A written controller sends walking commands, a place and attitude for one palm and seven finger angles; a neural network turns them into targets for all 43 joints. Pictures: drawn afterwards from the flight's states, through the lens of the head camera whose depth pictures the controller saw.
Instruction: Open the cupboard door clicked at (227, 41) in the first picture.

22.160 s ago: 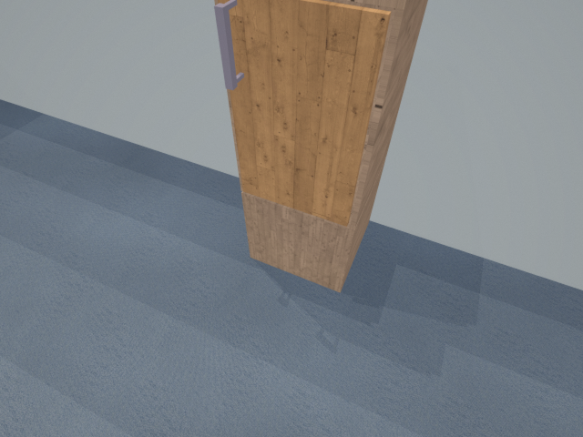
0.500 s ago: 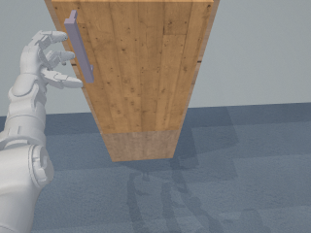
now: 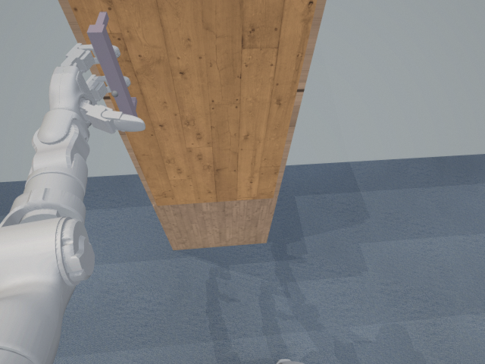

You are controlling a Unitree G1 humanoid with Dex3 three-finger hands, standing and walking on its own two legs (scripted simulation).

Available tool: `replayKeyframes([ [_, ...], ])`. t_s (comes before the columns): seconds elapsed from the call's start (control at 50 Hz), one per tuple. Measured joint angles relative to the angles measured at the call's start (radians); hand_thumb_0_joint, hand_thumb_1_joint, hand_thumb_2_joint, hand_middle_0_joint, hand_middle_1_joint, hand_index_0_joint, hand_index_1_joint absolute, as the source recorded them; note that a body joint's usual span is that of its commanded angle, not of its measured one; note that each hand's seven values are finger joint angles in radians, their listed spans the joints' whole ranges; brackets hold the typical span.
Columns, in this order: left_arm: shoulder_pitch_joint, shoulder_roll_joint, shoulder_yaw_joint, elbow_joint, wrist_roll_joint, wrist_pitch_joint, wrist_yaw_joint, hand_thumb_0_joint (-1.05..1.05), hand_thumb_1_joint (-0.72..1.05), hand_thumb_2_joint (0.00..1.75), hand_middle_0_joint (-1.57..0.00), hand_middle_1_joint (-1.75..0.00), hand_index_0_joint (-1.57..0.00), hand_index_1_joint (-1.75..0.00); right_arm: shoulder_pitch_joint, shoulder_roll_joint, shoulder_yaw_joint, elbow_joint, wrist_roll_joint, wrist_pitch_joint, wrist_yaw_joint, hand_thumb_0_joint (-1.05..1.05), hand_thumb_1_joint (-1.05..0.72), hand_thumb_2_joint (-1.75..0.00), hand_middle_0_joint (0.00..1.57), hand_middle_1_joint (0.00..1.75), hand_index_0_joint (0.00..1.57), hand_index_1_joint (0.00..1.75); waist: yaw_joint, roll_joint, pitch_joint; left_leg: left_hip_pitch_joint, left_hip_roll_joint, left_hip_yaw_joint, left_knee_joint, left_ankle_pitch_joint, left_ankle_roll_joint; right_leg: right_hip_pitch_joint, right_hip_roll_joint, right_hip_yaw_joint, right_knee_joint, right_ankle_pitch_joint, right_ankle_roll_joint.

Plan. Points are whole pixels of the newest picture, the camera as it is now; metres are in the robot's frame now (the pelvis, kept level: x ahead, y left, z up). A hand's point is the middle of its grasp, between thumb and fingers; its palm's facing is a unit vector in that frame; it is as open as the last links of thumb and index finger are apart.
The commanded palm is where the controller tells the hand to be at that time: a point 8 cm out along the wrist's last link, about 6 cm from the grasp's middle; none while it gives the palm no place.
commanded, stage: slide the fingers in behind the handle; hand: left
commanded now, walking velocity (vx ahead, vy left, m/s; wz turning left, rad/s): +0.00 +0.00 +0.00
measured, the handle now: (118, 73) +0.56 +0.17 +0.16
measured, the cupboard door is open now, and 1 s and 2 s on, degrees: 0 0 10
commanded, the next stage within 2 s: close the thumb around the handle in 0.72 s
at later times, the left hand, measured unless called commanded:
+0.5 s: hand (131, 91) +0.51 +0.14 +0.16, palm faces +0.01 -1.00 +0.01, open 14.0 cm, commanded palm +0.48 +0.20 +0.16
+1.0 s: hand (131, 94) +0.50 +0.14 +0.16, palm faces +0.01 -1.00 -0.01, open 13.2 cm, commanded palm +0.47 +0.19 +0.16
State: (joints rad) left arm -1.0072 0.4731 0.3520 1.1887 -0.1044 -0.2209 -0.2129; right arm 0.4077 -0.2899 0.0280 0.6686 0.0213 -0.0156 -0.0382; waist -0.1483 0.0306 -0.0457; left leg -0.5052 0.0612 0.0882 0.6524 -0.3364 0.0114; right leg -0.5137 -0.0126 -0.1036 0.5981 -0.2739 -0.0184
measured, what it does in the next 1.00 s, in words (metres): stands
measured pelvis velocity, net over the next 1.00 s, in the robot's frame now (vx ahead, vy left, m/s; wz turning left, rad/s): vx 0.01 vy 0.00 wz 0.00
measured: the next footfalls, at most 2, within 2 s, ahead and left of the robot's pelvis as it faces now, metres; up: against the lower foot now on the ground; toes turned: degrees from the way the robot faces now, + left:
none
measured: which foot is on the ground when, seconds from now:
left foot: down 0.00-1.00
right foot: down 0.00-1.00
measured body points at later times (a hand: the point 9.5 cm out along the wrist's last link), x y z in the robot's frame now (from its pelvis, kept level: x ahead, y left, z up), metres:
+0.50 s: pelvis +0.00 +0.00 +0.00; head +0.07 +0.00 +0.45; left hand +0.51 +0.19 +0.16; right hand +0.01 -0.26 -0.12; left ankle -0.01 +0.11 -0.72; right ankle +0.01 -0.11 -0.72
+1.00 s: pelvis +0.01 +0.00 +0.00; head +0.07 -0.01 +0.45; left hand +0.50 +0.19 +0.16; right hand +0.03 -0.27 -0.12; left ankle -0.01 +0.11 -0.72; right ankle +0.01 -0.11 -0.72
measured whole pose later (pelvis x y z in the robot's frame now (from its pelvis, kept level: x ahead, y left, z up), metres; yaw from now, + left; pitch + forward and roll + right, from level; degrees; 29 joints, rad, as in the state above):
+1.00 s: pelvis +0.01 +0.00 +0.00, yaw +0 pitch +10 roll -1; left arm -0.97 0.38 0.30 1.13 -0.10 -0.24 -0.12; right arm 0.40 -0.28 0.01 0.68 0.01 -0.03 -0.02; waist -0.12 0.04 -0.06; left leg -0.47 0.06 0.09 0.64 -0.34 0.01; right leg -0.49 -0.02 -0.09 0.60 -0.28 -0.02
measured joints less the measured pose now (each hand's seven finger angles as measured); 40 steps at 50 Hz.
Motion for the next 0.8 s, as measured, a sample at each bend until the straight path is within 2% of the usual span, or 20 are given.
replayKeyframes([
  [0.2, -0.024, -0.021, -0.014, 0.01, 0.006, -0.017, 0.036, -0.01, -0.5, 0.3, -0.3, -1.2, -0.3, -1.2, 0.013, 0.002, -0.005, 0.013, -0.005, -0.016, 0.004, 0.01, -0.9, -0.9, 0.21, 0.3, 0.2, 0.3, -0.007, 0.002, 0.004, -0.009, -0.001, 0.003, -0.002, 0.004, 0.0, -0.011, 0.0, 0.003, 0.0, 0.004, 0.0],
  [0.26, -0.022, -0.025, -0.01, 0.008, 0.01, -0.015, 0.045, -0.01, -0.5, 0.3, -0.31, -1.22, -0.31, -1.21, 0.016, 0.004, -0.006, 0.014, -0.007, -0.015, 0.006, 0.01, -0.9, -0.9, 0.21, 0.3, 0.2, 0.3, -0.005, 0.002, 0.0, -0.009, -0.001, 0.005, -0.004, 0.004, 0.001, -0.013, 0.0, 0.006, -0.001, 0.004, 0.0],
  [0.36, -0.013, -0.05, -0.04, -0.005, 0.005, -0.012, 0.062, -0.01, -0.5, 0.3, -0.31, -1.21, -0.31, -1.21, 0.02, 0.008, -0.011, 0.02, -0.01, -0.02, 0.014, 0.01, -0.9, -0.9, 0.21, 0.3, 0.2, 0.3, 0.003, 0.007, -0.007, -0.006, -0.003, 0.004, -0.005, 0.001, 0.001, -0.009, -0.002, 0.005, -0.001, 0.001, 0.002],
  [0.42, -0.01, -0.069, -0.024, -0.007, 0.005, -0.014, 0.066, -0.01, -0.5, 0.3, -0.3, -1.21, -0.31, -1.21, 0.013, 0.01, -0.009, 0.023, -0.011, -0.019, 0.017, 0.01, -0.9, -0.9, 0.21, 0.3, 0.2, 0.3, 0.005, 0.005, -0.01, 0.0, -0.003, 0.007, -0.006, -0.001, 0.002, -0.005, -0.001, 0.008, -0.001, -0.001, 0.003],
  [0.56, 0.015, -0.067, -0.018, -0.023, 0.024, -0.024, 0.085, -0.01, -0.5, 0.3, -0.3, -1.2, -0.3, -1.2, 0.002, 0.014, -0.01, 0.008, -0.011, -0.02, 0.02, 0.01, -0.9, -0.9, 0.21, 0.3, 0.2, 0.3, 0.007, 0.006, -0.014, 0.012, -0.002, 0.012, -0.008, -0.005, 0.001, 0.003, 0.0, 0.014, 0.0, -0.004, 0.003],
  [0.66, 0.016, -0.075, -0.045, -0.029, 0.01, -0.018, 0.079, -0.01, -0.5, 0.3, -0.3, -1.2, -0.3, -1.2, -0.004, 0.014, -0.012, 0.009, -0.007, -0.017, 0.019, 0.01, -0.9, -0.9, 0.21, 0.3, 0.2, 0.3, 0.016, 0.007, -0.009, 0.017, -0.005, 0.007, -0.01, -0.004, 0.001, 0.01, -0.002, 0.01, 0.0, -0.006, 0.003],
  [0.8, 0.016, -0.092, -0.038, -0.04, 0.009, -0.019, 0.086, -0.01, -0.5, 0.3, -0.3, -1.2, -0.3, -1.2, -0.014, 0.013, -0.013, 0.013, -0.009, -0.017, 0.017, 0.01, -0.9, -0.9, 0.21, 0.3, 0.2, 0.3, 0.017, 0.002, -0.011, 0.019, -0.006, 0.005, -0.012, -0.003, 0.0, 0.012, -0.003, 0.008, -0.001, -0.007, 0.002],
])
